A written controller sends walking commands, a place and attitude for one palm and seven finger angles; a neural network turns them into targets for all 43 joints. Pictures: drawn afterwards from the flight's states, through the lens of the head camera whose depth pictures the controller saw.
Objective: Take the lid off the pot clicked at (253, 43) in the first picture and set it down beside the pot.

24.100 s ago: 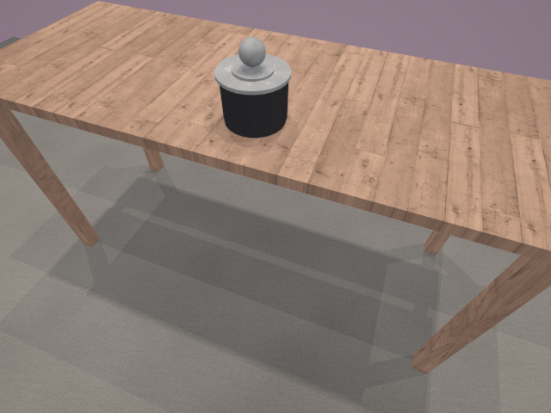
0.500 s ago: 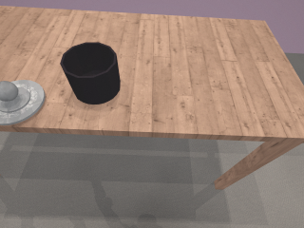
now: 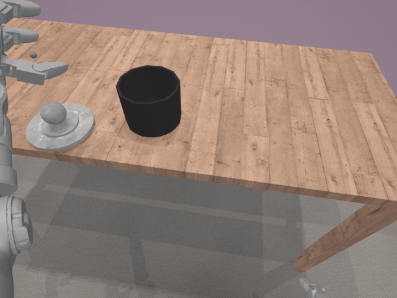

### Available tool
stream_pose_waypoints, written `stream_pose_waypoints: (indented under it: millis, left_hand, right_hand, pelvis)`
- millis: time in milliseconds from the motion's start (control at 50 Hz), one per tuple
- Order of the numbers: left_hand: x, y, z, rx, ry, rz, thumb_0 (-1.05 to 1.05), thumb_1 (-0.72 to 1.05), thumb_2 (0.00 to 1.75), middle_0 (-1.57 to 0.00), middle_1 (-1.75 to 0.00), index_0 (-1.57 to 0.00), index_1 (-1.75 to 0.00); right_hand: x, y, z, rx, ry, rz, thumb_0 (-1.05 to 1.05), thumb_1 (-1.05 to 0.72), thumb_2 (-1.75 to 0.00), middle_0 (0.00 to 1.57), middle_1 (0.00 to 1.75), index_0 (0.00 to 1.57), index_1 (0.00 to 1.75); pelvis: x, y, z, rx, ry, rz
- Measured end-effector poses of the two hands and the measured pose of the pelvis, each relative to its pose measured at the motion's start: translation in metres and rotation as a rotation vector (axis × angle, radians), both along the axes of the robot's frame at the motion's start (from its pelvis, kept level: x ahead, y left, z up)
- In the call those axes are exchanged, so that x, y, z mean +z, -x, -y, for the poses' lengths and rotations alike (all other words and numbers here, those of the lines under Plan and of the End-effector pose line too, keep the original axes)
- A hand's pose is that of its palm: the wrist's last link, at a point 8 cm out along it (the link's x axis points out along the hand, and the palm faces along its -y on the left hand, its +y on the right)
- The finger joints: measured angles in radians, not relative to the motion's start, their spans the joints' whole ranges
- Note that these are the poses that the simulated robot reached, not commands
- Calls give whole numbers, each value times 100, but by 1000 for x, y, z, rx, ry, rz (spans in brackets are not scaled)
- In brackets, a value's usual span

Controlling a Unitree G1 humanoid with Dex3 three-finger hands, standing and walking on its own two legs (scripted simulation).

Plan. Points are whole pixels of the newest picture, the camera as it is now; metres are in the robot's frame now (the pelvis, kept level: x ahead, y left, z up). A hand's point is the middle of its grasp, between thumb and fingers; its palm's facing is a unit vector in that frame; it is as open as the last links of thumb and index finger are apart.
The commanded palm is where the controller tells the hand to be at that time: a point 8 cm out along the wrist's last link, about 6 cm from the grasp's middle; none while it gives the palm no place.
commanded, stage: draw the hand back to the body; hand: left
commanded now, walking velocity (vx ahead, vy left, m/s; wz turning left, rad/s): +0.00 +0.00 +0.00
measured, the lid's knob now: (53, 113) +0.49 +0.36 +0.07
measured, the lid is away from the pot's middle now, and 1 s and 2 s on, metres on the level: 0.23 0.23 0.23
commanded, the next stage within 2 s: step back with the hand held close in 1.60 s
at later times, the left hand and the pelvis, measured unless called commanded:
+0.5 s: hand (24, 86) +0.36 +0.27 +0.25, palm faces +0.52 -0.82 -0.22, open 9.2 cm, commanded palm +0.30 +0.30 +0.26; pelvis +0.01 -0.03 +0.01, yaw -1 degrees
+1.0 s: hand (24, 139) +0.27 +0.23 +0.24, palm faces +0.50 -0.84 -0.23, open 7.5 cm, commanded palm +0.21 +0.27 +0.24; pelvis +0.00 -0.04 +0.01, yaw -1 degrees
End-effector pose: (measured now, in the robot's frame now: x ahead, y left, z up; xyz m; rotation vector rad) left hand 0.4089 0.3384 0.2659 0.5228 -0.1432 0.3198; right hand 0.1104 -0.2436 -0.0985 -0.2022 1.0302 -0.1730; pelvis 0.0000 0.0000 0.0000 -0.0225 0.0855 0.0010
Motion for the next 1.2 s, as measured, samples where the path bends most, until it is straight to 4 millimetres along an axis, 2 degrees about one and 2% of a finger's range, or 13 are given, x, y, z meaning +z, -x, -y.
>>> stream_pose_waypoints:
  millis: [60,120,300,460,640,760,940,1200]
  left_hand:
    - [-3,7,4,41,126,110,0,0,68,-37,-83,-38,-83]
    - [-2,16,10,63,176,178,0,3,69,-36,-81,-37,-81]
    - [-5,52,20,111,184,236,0,20,73,-33,-71,-33,-71]
    - [-7,89,32,116,156,260,0,37,77,-30,-61,-30,-61]
    - [-13,124,46,117,159,279,1,58,82,-26,-49,-26,-49]
    - [-16,144,55,99,157,294,1,72,86,-23,-41,-24,-41]
    - [-21,171,64,78,143,303,1,86,89,-21,-33,-22,-33]
    - [-28,213,74,31,92,292,1,89,90,-20,-31,-21,-31]
  right_hand:
    - [6,-4,3,-1,6,44,0,-91,-90,20,30,20,30]
    - [9,-5,10,-8,9,77,0,-91,-90,21,30,20,30]
    - [5,-8,33,-22,18,91,0,-91,-90,20,30,20,30]
    - [7,-28,41,7,11,145,1,-91,-90,20,30,20,30]
    - [17,-56,34,65,-7,245,1,-91,-90,20,30,20,30]
    - [22,-68,26,93,-22,291,1,-91,-90,20,30,20,30]
    - [23,-68,17,106,-32,306,1,-91,-90,20,30,20,30]
    - [25,-65,9,110,-22,317,1,-91,-90,20,30,20,30]
  pelvis:
    - [2,-4,4,-9,-1,21]
    - [4,-8,6,-18,-4,39]
    - [7,-16,18,-26,-16,75]
    - [7,-14,29,-20,-22,99]
    - [8,-7,38,-13,-24,128]
    - [8,-5,39,-11,-24,145]
    - [9,-3,38,-13,-24,161]
    - [9,-3,30,-16,-22,176]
